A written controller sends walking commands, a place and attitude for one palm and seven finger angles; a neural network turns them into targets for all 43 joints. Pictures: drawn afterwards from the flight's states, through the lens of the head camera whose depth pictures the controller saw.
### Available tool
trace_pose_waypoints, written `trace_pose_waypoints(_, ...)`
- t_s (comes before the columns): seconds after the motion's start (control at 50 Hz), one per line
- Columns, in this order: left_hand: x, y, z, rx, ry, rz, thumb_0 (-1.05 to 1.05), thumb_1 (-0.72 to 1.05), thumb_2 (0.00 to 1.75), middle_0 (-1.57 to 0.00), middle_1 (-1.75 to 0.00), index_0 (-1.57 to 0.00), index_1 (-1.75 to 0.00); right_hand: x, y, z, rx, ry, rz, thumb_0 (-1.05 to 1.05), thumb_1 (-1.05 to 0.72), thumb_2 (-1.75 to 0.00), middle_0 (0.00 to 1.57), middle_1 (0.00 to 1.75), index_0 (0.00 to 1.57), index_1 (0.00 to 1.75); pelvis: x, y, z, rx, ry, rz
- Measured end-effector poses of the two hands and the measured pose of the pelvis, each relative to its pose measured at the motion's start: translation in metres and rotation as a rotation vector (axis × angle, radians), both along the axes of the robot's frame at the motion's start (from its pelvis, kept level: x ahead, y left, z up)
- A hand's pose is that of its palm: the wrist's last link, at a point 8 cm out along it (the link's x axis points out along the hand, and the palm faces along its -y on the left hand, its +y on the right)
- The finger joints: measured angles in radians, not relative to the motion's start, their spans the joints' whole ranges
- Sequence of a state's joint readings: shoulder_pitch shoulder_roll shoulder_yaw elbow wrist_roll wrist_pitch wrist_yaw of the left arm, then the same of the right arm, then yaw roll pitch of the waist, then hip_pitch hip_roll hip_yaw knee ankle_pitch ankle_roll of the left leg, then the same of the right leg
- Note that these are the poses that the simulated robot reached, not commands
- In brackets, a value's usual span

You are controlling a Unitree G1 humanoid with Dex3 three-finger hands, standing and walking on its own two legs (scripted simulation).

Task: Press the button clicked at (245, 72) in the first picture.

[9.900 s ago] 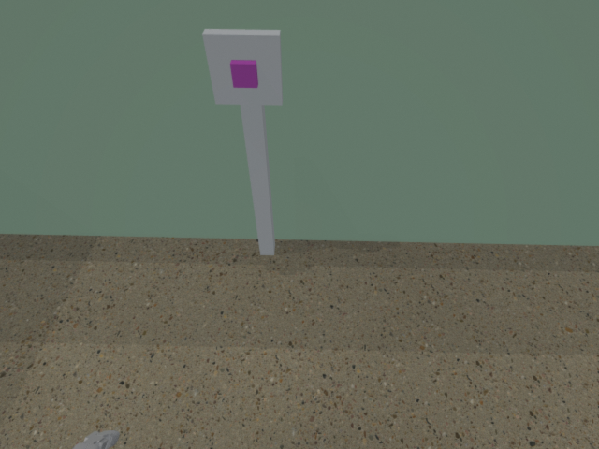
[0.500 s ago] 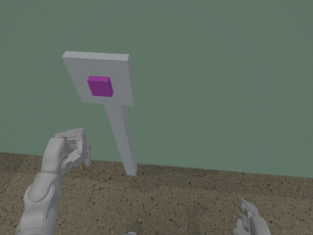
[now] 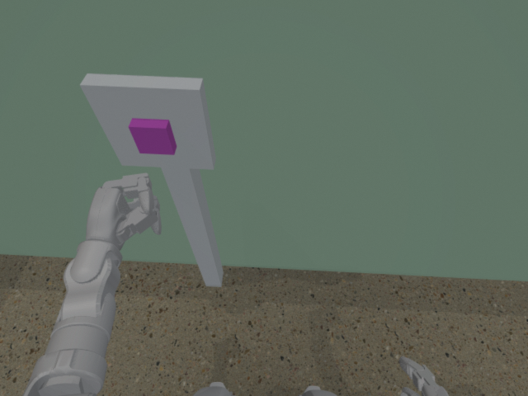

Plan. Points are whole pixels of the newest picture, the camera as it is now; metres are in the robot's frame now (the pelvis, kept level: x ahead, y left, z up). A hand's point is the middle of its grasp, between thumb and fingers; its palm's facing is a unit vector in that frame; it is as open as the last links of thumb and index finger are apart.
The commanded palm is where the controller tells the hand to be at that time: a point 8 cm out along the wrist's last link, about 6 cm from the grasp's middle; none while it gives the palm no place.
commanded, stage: aim a knuckle at the button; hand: left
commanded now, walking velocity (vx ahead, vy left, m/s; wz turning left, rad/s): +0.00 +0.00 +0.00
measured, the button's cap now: (154, 135) +0.51 +0.20 +0.09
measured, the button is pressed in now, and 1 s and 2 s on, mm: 0 0 8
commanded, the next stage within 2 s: press the button with the knuckle in 0.98 s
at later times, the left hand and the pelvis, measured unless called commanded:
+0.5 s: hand (165, 193) +0.41 +0.17 +0.06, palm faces -0.02 -1.00 -0.04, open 3.1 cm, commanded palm +0.38 +0.22 +0.06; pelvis +0.00 +0.00 -0.01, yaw -1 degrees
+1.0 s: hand (161, 194) +0.41 +0.17 +0.06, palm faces -0.03 -1.00 -0.02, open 3.1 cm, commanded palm +0.38 +0.22 +0.06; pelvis +0.00 +0.01 -0.01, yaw -1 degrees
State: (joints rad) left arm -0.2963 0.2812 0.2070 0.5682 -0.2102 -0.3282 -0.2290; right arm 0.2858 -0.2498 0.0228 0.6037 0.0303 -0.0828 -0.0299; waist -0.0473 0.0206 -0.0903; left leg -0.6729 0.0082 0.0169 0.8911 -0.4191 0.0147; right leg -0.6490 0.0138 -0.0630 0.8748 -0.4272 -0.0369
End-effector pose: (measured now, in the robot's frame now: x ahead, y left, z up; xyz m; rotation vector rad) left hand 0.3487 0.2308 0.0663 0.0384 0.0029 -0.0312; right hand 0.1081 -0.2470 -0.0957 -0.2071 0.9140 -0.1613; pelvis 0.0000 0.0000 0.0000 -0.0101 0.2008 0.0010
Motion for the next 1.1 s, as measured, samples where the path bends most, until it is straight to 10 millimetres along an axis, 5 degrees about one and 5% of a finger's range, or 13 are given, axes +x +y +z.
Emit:
trace_pose_waypoints(0.32,0.053,-0.019,-0.006,-0.006,-0.004,-0.002,0.02,0.90,0.90,-1.29,-1.50,-1.30,-1.50,-0.045,-0.009,-0.019,-0.008,0.154,-0.058,0.00,-0.91,-0.90,0.20,0.30,0.20,0.29,-0.006,-0.001,-0.010,0.000,0.054,-0.010)
trace_pose_waypoints(0.48,0.045,-0.010,-0.006,-0.003,0.007,0.008,0.02,0.90,0.90,-1.29,-1.50,-1.30,-1.50,-0.060,-0.007,-0.017,0.016,0.195,-0.095,0.00,-0.91,-0.90,0.20,0.30,0.20,0.29,-0.002,0.000,-0.006,0.004,0.051,-0.026)
trace_pose_waypoints(0.62,0.033,-0.012,-0.009,-0.004,-0.006,0.002,0.02,0.90,0.90,-1.29,-1.50,-1.30,-1.50,-0.052,-0.006,-0.017,0.007,0.187,-0.073,0.00,-0.91,-0.90,0.20,0.30,0.20,0.29,-0.004,0.001,-0.006,-0.003,0.044,-0.011)
trace_pose_waypoints(0.84,0.044,-0.011,-0.006,-0.010,-0.014,0.012,0.02,0.90,0.90,-1.30,-1.50,-1.30,-1.50,-0.029,-0.002,-0.012,-0.003,0.114,-0.055,0.00,-0.91,-0.90,0.20,0.30,0.20,0.29,-0.006,0.003,-0.007,-0.003,0.043,-0.014)
trace_pose_waypoints(1.1,0.040,-0.007,-0.014,-0.020,0.006,-0.005,0.02,0.90,0.90,-1.30,-1.50,-1.30,-1.50,-0.033,0.001,-0.015,-0.006,0.154,-0.042,0.00,-0.91,-0.90,0.20,0.30,0.20,0.29,-0.003,0.008,-0.008,-0.011,0.052,-0.004)
